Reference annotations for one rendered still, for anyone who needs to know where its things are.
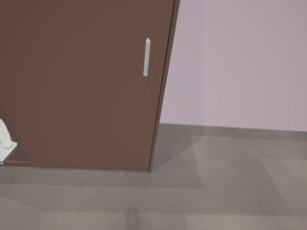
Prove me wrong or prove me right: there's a wardrobe door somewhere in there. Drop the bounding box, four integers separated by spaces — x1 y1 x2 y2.
0 0 174 170
0 103 32 161

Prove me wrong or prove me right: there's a handle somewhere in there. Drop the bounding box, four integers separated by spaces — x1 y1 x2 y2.
143 38 151 77

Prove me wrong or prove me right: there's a left robot hand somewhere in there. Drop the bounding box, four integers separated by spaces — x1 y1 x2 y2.
0 119 17 165

